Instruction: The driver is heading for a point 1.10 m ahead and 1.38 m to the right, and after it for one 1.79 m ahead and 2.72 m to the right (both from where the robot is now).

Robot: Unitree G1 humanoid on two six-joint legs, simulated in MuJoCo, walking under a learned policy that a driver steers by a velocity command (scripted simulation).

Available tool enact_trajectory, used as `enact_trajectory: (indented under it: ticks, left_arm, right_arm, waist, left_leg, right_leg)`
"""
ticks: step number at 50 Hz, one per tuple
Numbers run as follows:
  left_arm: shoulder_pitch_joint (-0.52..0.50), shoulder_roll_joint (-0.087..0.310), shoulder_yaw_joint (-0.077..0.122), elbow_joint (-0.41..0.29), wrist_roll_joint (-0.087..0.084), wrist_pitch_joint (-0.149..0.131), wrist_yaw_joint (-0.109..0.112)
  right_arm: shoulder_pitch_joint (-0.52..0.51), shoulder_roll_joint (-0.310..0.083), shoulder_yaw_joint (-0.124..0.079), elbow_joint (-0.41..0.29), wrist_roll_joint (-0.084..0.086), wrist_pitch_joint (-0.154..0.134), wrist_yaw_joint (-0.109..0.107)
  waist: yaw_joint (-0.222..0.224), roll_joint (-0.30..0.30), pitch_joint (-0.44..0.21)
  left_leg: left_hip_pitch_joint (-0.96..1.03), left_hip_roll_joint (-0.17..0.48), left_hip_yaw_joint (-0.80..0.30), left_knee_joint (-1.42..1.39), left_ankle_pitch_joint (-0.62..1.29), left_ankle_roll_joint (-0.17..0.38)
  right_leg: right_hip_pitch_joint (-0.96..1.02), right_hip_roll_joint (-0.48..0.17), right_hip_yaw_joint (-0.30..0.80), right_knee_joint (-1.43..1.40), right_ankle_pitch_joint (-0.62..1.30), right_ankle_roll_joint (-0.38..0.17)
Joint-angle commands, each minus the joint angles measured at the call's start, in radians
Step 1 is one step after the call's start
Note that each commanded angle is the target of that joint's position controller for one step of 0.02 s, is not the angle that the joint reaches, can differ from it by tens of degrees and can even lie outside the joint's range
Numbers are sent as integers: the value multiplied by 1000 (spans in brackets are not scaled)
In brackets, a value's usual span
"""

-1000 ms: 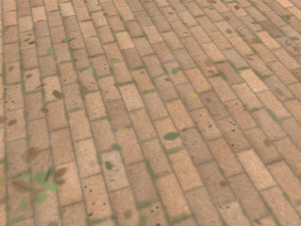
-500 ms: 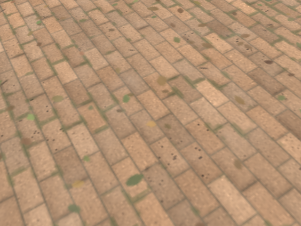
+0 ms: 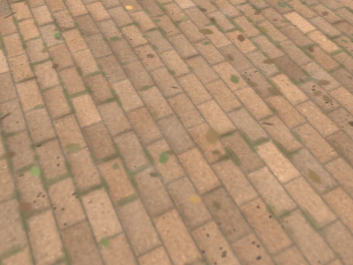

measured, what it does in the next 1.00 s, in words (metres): walks ahead, turning right: right foot, then left foot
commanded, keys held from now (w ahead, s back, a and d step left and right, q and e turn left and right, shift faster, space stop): e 1.00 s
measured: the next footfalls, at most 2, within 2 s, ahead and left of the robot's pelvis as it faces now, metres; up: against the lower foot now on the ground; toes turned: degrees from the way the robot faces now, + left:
right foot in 0.32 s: +0.22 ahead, -0.15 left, +0.00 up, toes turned -10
left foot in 0.74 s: +0.26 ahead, +0.08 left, +0.00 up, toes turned -28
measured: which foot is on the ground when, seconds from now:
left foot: down 0.00-0.32, up 0.34-0.72, down 0.74-1.00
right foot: up 0.00-0.30, down 0.32-0.74, up 0.76-1.00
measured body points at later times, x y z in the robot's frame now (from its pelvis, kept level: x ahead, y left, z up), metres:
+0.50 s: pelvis +0.13 -0.04 +0.00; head +0.18 -0.07 +0.45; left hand +0.34 +0.21 -0.09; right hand +0.24 -0.35 -0.12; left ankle +0.14 +0.11 -0.67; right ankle +0.18 -0.14 -0.74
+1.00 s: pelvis +0.16 +0.00 +0.01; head +0.20 +0.00 +0.45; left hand +0.44 +0.17 -0.10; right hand +0.11 -0.30 -0.09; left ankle +0.22 +0.10 -0.74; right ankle +0.08 -0.13 -0.67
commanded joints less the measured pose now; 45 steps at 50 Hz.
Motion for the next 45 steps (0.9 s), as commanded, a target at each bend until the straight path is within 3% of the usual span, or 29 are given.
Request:
enact_trajectory:
  ticks: [1,3,6,10,14,15,16,17,18,19,20,21,22,24,29,33,36,37,38,39,40,41,42,45]
  left_arm:
    - [113,61,21,-22,5,23,17]
    - [85,56,18,-36,12,25,17]
    - [7,58,20,-67,7,20,1]
    - [-57,67,31,-117,10,27,-18]
    - [-27,75,46,-144,9,30,-41]
    - [28,94,58,-135,11,25,-40]
    - [100,180,87,-130,17,22,-25]
    - [125,288,109,-147,33,28,-5]
    - [141,217,87,-159,40,27,-3]
    - [80,187,80,-176,32,25,-5]
    - [19,163,76,-186,17,26,-1]
    - [-23,143,69,-194,3,35,3]
    - [-51,139,66,-200,1,43,10]
    - [-63,153,73,-211,16,59,17]
    - [-71,178,87,-224,14,76,34]
    - [-93,171,85,-233,14,89,30]
    - [-115,155,78,-239,-1,101,34]
    - [-86,111,66,-242,4,103,35]
    - [-82,91,64,-277,1,94,32]
    - [-63,173,87,-260,20,81,28]
    - [-38,209,103,-231,10,83,22]
    - [-11,191,104,-202,8,94,25]
    - [-4,168,99,-193,12,103,28]
    - [-66,113,78,-226,-4,108,21]
  right_arm:
    - [-30,-112,-24,-30,-13,-22,-8]
    - [-59,-138,-33,-24,-6,-11,-22]
    - [-45,-150,-35,-7,-1,17,-46]
    - [-27,-161,-42,18,10,58,-59]
    - [-52,-167,-51,15,37,91,-74]
    - [-47,-162,-51,16,40,93,-80]
    - [-10,-150,-48,9,22,87,-79]
    - [6,-86,-26,-31,-21,73,-65]
    - [-26,-100,-22,-34,-13,61,-48]
    - [-61,-133,-32,-38,19,60,-40]
    - [-80,-127,-33,-35,26,64,-45]
    - [-92,-131,-38,-31,18,72,-54]
    - [-93,-138,-42,-34,15,81,-60]
    - [-67,-111,-37,-28,19,88,-62]
    - [-58,-103,-35,-23,20,88,-64]
    - [-53,-116,-43,-30,24,74,-53]
    - [36,-130,-57,-5,20,58,-42]
    - [68,-200,-75,-6,2,60,-46]
    - [37,-284,-92,-11,-27,68,-50]
    - [-14,-231,-78,-49,-44,61,-53]
    - [-77,-177,-64,-72,-32,59,-62]
    - [-116,-151,-58,-81,-14,60,-67]
    - [-118,-136,-53,-83,5,61,-72]
    - [-52,-140,-51,-74,3,75,-85]
  waist:
    - [42,99,-122]
    - [37,112,-134]
    - [-5,104,-144]
    - [-29,98,-112]
    - [4,107,-98]
    - [35,84,-127]
    - [54,-36,-196]
    - [20,-276,-267]
    - [59,-212,-417]
    - [59,-115,-359]
    - [38,-45,-287]
    - [24,3,-228]
    - [1,-21,-199]
    - [-14,-82,-189]
    - [2,-108,-219]
    - [10,-143,-196]
    - [-37,-130,-184]
    - [-24,4,-184]
    - [19,319,-125]
    - [11,277,-120]
    - [37,194,-108]
    - [51,155,-90]
    - [40,151,-81]
    - [-7,170,-67]
  left_leg:
    - [45,288,-109,-166,719,172]
    - [71,268,-35,-174,717,149]
    - [145,269,13,-178,636,130]
    - [238,316,13,-134,535,121]
    - [270,341,11,31,562,77]
    - [243,300,45,144,582,34]
    - [134,210,88,350,430,-40]
    - [-200,33,102,678,-322,-127]
    - [-289,-9,-107,845,-549,-129]
    - [-333,39,-153,884,-505,-119]
    - [-356,68,-151,846,-437,-116]
    - [-352,89,-143,774,-385,-124]
    - [-299,96,-137,700,-345,-131]
    - [-230,65,-111,587,-307,-153]
    - [-128,46,-123,395,-218,-177]
    - [-82,36,-131,263,-206,-156]
    - [83,56,-112,-14,-53,-108]
    - [178,234,-268,-96,-60,-46]
    - [162,436,-543,-173,53,114]
    - [97,506,-595,-180,92,196]
    - [76,449,-478,-155,101,161]
    - [79,375,-371,-135,85,107]
    - [108,344,-315,-125,84,86]
    - [168,310,-198,-126,168,102]
  right_leg:
    - [40,-39,28,-127,103,33]
    - [37,-43,2,-252,234,41]
    - [23,-42,-25,-377,372,39]
    - [-23,-35,-44,-464,320,17]
    - [21,7,-88,-580,234,-39]
    - [130,34,-94,-676,346,-70]
    - [316,-35,50,-721,727,-133]
    - [573,-285,400,-691,1195,-331]
    - [651,-344,527,-723,1082,-429]
    - [604,-302,441,-735,969,-387]
    - [533,-247,363,-744,841,-328]
    - [451,-214,322,-769,736,-289]
    - [374,-178,294,-792,659,-268]
    - [313,-134,272,-809,636,-258]
    - [263,-113,304,-808,494,-243]
    - [250,-100,388,-803,351,-220]
    - [188,-40,386,-732,287,-154]
    - [77,39,302,-577,99,-97]
    - [-124,209,95,-367,-163,-41]
    - [-124,136,129,-129,-188,-3]
    - [-108,119,128,-35,-116,5]
    - [-110,110,106,8,-57,22]
    - [-139,104,97,55,-4,40]
    - [-167,78,27,9,57,76]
